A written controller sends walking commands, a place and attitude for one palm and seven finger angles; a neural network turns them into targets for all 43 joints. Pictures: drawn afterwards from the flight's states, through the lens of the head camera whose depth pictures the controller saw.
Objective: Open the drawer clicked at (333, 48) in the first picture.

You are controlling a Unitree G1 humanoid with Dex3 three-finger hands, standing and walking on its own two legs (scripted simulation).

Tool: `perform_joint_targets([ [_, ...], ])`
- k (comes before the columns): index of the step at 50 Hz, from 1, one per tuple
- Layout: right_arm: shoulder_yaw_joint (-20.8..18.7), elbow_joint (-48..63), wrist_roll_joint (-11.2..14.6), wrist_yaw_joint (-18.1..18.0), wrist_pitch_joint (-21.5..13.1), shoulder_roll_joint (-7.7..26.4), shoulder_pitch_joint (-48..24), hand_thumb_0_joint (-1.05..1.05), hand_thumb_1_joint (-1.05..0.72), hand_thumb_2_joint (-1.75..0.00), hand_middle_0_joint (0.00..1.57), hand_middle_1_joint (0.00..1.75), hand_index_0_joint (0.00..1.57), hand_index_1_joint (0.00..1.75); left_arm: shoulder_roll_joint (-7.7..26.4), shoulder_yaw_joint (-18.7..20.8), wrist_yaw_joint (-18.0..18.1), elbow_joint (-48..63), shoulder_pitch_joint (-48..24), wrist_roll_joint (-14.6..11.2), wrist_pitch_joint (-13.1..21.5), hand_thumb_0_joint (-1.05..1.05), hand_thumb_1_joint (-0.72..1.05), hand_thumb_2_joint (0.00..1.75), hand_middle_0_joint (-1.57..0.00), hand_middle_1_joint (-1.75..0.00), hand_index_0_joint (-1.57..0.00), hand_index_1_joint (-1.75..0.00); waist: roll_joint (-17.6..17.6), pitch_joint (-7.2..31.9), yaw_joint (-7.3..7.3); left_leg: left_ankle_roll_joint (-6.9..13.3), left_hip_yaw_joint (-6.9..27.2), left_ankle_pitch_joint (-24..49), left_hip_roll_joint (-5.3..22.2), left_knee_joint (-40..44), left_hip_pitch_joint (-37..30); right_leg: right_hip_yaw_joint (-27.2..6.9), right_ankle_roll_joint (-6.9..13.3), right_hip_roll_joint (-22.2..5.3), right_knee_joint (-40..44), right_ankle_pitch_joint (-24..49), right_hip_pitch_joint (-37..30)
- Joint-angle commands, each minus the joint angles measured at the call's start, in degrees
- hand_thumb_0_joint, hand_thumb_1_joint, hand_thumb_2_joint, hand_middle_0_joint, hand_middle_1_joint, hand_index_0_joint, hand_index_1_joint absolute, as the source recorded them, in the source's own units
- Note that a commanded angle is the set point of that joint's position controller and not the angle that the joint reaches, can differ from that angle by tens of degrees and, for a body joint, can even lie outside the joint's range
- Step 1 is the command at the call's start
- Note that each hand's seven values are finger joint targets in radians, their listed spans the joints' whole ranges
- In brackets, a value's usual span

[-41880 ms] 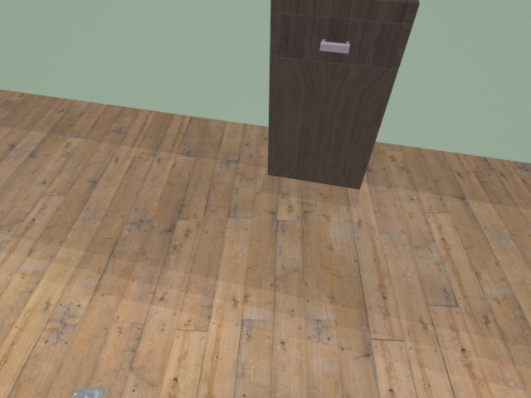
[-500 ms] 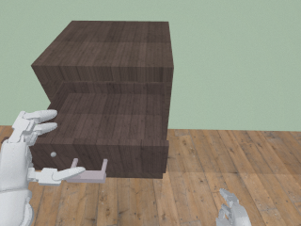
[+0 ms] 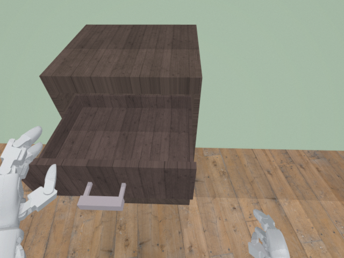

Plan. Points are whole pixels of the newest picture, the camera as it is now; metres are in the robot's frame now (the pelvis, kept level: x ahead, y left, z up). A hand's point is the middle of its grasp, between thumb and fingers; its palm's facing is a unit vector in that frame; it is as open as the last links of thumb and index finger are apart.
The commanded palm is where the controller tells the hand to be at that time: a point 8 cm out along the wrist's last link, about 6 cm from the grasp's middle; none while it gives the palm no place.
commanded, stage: draw the hand back to the body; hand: left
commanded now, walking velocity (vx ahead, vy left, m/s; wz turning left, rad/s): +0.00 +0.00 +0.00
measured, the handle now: (103, 194) +0.26 +0.22 -0.02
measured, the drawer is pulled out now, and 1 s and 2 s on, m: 0.29 0.29 0.29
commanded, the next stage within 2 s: step back with the hand held close in 0.16 s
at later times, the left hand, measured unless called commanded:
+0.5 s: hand (52, 193) +0.18 +0.24 +0.14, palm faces +0.35 -0.81 -0.46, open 7.4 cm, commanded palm +0.11 +0.29 +0.17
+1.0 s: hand (18, 241) +0.10 +0.24 +0.15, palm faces +0.44 -0.81 -0.38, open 7.4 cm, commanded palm +0.04 +0.28 +0.17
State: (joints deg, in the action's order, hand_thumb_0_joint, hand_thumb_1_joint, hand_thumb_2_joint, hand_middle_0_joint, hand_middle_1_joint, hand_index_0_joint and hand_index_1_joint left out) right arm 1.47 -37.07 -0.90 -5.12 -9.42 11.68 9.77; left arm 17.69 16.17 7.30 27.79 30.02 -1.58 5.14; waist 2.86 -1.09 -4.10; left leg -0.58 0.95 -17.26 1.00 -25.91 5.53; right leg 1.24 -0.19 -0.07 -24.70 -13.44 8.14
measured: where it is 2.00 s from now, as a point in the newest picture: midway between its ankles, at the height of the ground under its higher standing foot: outside the picture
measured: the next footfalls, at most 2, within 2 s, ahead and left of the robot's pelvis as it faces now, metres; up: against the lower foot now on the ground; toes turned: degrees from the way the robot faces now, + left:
right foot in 1.66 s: -0.18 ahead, -0.11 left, +0.00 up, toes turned -5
left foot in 1.90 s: -0.19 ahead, +0.10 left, +0.00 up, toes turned +0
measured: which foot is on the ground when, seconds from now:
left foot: down 0.00-1.00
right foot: down 0.00-1.00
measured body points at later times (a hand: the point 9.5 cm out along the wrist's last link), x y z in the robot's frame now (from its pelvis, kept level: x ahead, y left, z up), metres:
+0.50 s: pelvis -0.01 +0.00 +0.00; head +0.00 -0.01 +0.45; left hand +0.15 +0.28 +0.17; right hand +0.16 -0.24 -0.08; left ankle -0.03 +0.12 -0.74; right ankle +0.00 -0.12 -0.74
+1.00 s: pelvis -0.09 +0.00 -0.02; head -0.10 +0.02 +0.43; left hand +0.07 +0.28 +0.17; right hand +0.07 -0.23 -0.08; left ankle -0.03 +0.12 -0.74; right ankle +0.00 -0.12 -0.74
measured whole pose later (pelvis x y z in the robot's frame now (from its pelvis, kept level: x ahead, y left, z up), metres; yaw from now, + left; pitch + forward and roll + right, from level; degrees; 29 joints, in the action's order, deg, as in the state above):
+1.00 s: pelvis -0.09 +0.00 -0.02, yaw +1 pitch +1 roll -2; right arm 1.6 -33.5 -2.7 -4.5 -7.5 11.6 15.3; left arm 19.6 19.0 11.7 33.7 34.1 0.9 10.7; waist -1.1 3.3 0.9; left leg -0.2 2.0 -17.0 1.5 -38.7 24.3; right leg 2.1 0.4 0.5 -31.8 -9.1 24.1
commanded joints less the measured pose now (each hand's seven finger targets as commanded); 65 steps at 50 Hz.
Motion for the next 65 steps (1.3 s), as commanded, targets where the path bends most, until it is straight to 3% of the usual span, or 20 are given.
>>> perform_joint_targets([
  [1, -2.2, 9.4, 0.2, -0.6, -3.4, 5.9, -7.0, 0.0, -0.9, -0.9, 0.2, 0.3, 0.2, 0.3, 9.6, 6.4, 0.9, 13.4, -5.3, -0.1, 3.4, 0.0, 0.9, 0.9, -0.2, -0.3, -0.2, -0.3, 2.1, 4.6, 0.51, 0.0, -2.0, 15.3, 0.6, 3.7, 2.5, 1.0, 1.0, -0.3, 3.0, 10.8, -3.2],
  [13, -2.0, 9.6, 0.3, -0.3, -3.3, 5.5, -6.9, 0.0, -0.9, -0.9, 0.2, 0.3, 0.2, 0.3, 9.0, 6.1, 0.9, 12.6, -4.1, -0.2, 3.3, 0.0, 0.9, 0.9, -0.2, -0.3, -0.2, -0.3, 0.1, 4.1, 0.37, -0.1, -1.5, 14.3, 0.7, 4.0, 3.2, 1.4, 0.9, -0.4, 2.8, 9.6, -2.9],
  [14, -3.1, 10.9, 0.3, -0.6, -1.1, 8.0, -4.7, 0.0, -0.9, -0.9, 0.2, 0.3, 0.2, 0.3, 13.7, 13.1, 0.9, 12.5, -5.0, -0.7, 5.4, 0.0, 0.9, 0.9, -0.2, -0.3, -0.2, -0.3, -1.7, 1.2, 3.4, 1.3, -0.5, 11.3, 1.5, 2.0, 6.0, -3.1, 0.6, -2.6, 5.6, 11.5, 3.0],
  [15, -3.2, 10.5, -0.1, -0.6, 0.2, 7.6, -5.2, 0.0, -0.9, -0.9, 0.2, 0.3, 0.2, 0.3, 10.4, 9.9, 0.5, 9.7, -1.7, -0.1, 5.4, 0.0, 0.9, 0.9, -0.2, -0.3, -0.2, -0.3, -5.0, 1.9, 3.82, 1.3, 0.6, 11.1, 1.1, 0.3, 5.5, -3.7, 0.8, -3.4, 6.4, 11.7, 4.1],
  [16, -3.3, 11.3, -0.3, -0.6, 0.7, 8.3, -5.4, 0.0, -0.9, -0.9, 0.2, 0.3, 0.2, 0.3, 11.1, 10.3, 0.4, 12.6, -2.3, 0.1, 6.3, 0.0, 0.9, 0.9, -0.2, -0.3, -0.2, -0.3, -2.1, 2.1, 3.9, 1.2, 0.3, 11.8, 0.9, 0.0, 5.9, -4.1, 1.2, -3.9, 6.4, 13.3, 4.3],
  [19, -3.7, 12.8, -0.3, -0.7, 2.1, 7.9, -3.7, 0.0, -0.9, -0.9, 0.2, 0.3, 0.2, 0.3, 8.6, 7.6, 1.0, 11.9, 3.0, 0.7, 6.2, 0.0, 0.9, 0.9, -0.2, -0.3, -0.2, -0.3, -3.3, 8.3, 4.62, 1.0, 1.1, 16.8, 2.4, -2.0, 5.9, -4.3, 1.8, -5.0, 2.8, 16.3, 1.6],
  [21, -4.0, 13.5, -0.1, -0.8, 2.8, 8.2, -3.6, 0.0, -0.9, -0.9, 0.2, 0.3, 0.2, 0.3, 9.4, 7.7, 1.8, 14.3, 4.0, 0.6, 6.3, 0.0, 0.9, 0.9, -0.2, -0.3, -0.2, -0.3, 0.2, 10.2, 4.97, 0.8, 1.4, 21.3, 3.0, -2.6, 7.2, -3.9, 2.2, -5.8, 0.6, 21.3, -0.1],
  [23, -4.2, 14.7, 0.2, -0.8, 3.4, 7.8, -3.0, 0.0, -0.9, -0.9, 0.2, 0.3, 0.2, 0.3, 10.2, 8.8, 2.4, 14.9, 6.4, 0.6, 6.4, 0.0, 0.9, 0.9, -0.2, -0.3, -0.2, -0.3, -3.5, 12.4, 4.87, 0.6, 2.1, 26.3, 3.8, -2.9, 8.3, -2.5, 2.0, -5.1, -2.1, 25.2, -2.2],
  [26, -4.5, 15.0, 0.2, -0.9, 3.6, 7.7, -3.2, 0.0, -0.9, -0.9, 0.2, 0.3, 0.2, 0.3, 12.1, 10.2, 3.0, 17.6, 7.1, 0.2, 6.8, 0.0, 0.9, 0.9, -0.2, -0.3, -0.2, -0.3, -0.9, 12.4, 4.9, 0.4, 2.7, 26.9, 4.1, -3.4, 10.5, -2.6, 2.6, -5.5, -3.7, 25.7, -1.9],
  [28, -4.5, 15.5, 0.3, -0.7, 3.1, 7.3, -3.0, 0.0, -0.9, -0.9, 0.2, 0.3, 0.2, 0.3, 11.9, 10.6, 3.0, 18.0, 8.3, 0.0, 7.3, 0.0, 0.9, 0.9, -0.2, -0.3, -0.2, -0.3, -2.0, 12.7, 4.73, 0.5, 3.3, 24.6, 4.3, -2.8, 11.9, -2.0, 2.3, -4.8, -4.8, 23.1, -1.4],
  [31, -4.6, 14.8, -0.1, -0.9, 2.4, 7.6, -3.1, 0.0, -0.9, -0.9, 0.2, 0.3, 0.2, 0.3, 12.5, 11.1, 3.5, 19.1, 7.9, 0.2, 7.9, 0.0, 0.9, 0.9, -0.2, -0.3, -0.2, -0.3, 1.7, 10.9, 4.76, 1.1, 4.0, 19.8, 5.4, -0.7, 15.6, -1.4, 1.7, -3.4, -5.4, 17.4, -0.3],
  [38, -4.0, 14.2, -0.8, -0.4, 0.5, 8.4, -1.5, 0.0, -0.9, -0.9, 0.2, 0.3, 0.2, 0.3, 10.3, 8.9, 4.1, 18.1, 4.5, 1.2, 8.5, 0.0, 0.9, 0.9, -0.2, -0.3, -0.2, -0.3, 2.0, 5.7, 5.27, 2.4, 5.0, -5.2, 5.2, 1.3, 26.5, -4.2, 1.6, -2.4, -4.1, -1.9, 3.8],
  [43, -3.6, 13.6, -1.4, -0.4, -0.7, 8.4, -0.9, 0.0, -0.9, -0.9, 0.2, 0.3, 0.2, 0.3, 10.6, 8.7, 5.0, 18.9, 1.4, 2.3, 9.0, 0.0, 0.9, 0.9, -0.2, -0.3, -0.2, -0.3, 2.8, 3.4, 5.53, 2.9, 5.4, -14.9, 5.0, 1.7, 29.8, -5.6, 1.9, -2.1, -2.5, -11.3, 6.9],
  [51, -3.8, 11.3, -1.8, -0.4, -1.0, 8.4, -0.1, 0.0, -0.9, -0.9, 0.2, 0.3, 0.2, 0.3, 11.6, 9.7, 5.7, 17.3, 0.2, 2.5, 9.0, 0.0, 0.9, 0.9, -0.2, -0.3, -0.2, -0.3, -3.0, 4.1, 6.0, 1.2, 3.0, -13.4, 1.6, -7.0, 18.9, -10.9, 4.1, -6.5, 7.0, -17.1, 18.1],
  [52, -3.4, 11.4, -1.8, -0.3, -0.9, 8.1, 0.1, 0.0, -0.9, -0.9, 0.2, 0.3, 0.2, 0.3, 10.6, 9.0, 5.6, 17.0, 0.4, 2.4, 9.0, 0.0, 0.9, 0.9, -0.2, -0.3, -0.2, -0.3, -3.8, 4.2, 6.11, 1.5, 4.3, -12.7, 2.3, -5.3, 19.2, -9.3, 3.7, -5.8, 5.5, -16.1, 17.3],
  [56, -3.9, 11.9, -1.3, -0.3, -1.8, 8.1, -1.5, 0.0, -0.9, -0.9, 0.2, 0.3, 0.2, 0.3, 11.4, 10.8, 5.8, 18.2, 2.2, 2.2, 9.3, 0.0, 0.9, 0.9, -0.2, -0.3, -0.2, -0.3, 4.3, 5.4, 5.41, 3.7, 8.4, -10.4, 8.6, 4.1, 30.5, -3.4, 1.2, -0.3, -7.2, -9.9, 6.6],
  [58, -4.1, 12.9, -1.1, -0.2, -2.3, 8.2, -1.2, 0.0, -0.9, -0.9, 0.2, 0.3, 0.2, 0.3, 10.1, 10.4, 5.5, 17.8, 4.6, 1.8, 9.7, 0.0, 0.9, 0.9, -0.2, -0.3, -0.2, -0.3, 5.3, 6.3, 5.36, 4.3, 8.3, -16.5, 9.8, 4.9, 36.9, -3.1, 0.8, 0.7, -12.0, -10.7, 1.7],
  [61, -4.5, 12.2, -1.5, -0.1, -2.0, 8.1, -0.6, 0.0, -0.9, -0.9, 0.2, 0.3, 0.2, 0.3, 12.4, 11.9, 5.9, 19.9, 4.0, 2.2, 9.7, 0.0, 0.9, 0.9, -0.2, -0.3, -0.2, -0.3, 1.1, 5.0, 5.83, 3.8, 6.6, -20.3, 7.7, -0.2, 36.2, -6.7, 2.1, -1.7, -8.1, -14.7, 7.0],
  [63, -4.6, 11.9, -1.8, 0.0, -1.6, 8.3, -0.3, 0.0, -0.9, -0.9, 0.2, 0.3, 0.2, 0.3, 13.1, 11.8, 5.9, 21.7, 2.8, 2.2, 9.6, 0.0, 0.9, 0.9, -0.2, -0.3, -0.2, -0.3, -3.4, 5.0, 5.99, 2.3, 4.1, -23.9, 4.4, -7.4, 32.4, -12.3, 3.8, -6.1, -0.4, -22.9, 14.4],
  [65, -4.8, 9.6, -2.3, -0.1, -0.6, 7.9, 1.6, 0.0, -0.9, -0.9, 0.2, 0.3, 0.2, 0.3, 14.9, 13.2, 6.2, 23.6, 1.1, 2.6, 9.7, 0.0, 0.9, 0.9, -0.2, -0.3, -0.2, -0.3, -10.8, 8.5, 6.73, 0.3, 0.9, -18.1, -0.6, -19.9, 20.5, -18.1, 6.4, -12.8, 9.6, -25.2, 23.1],
])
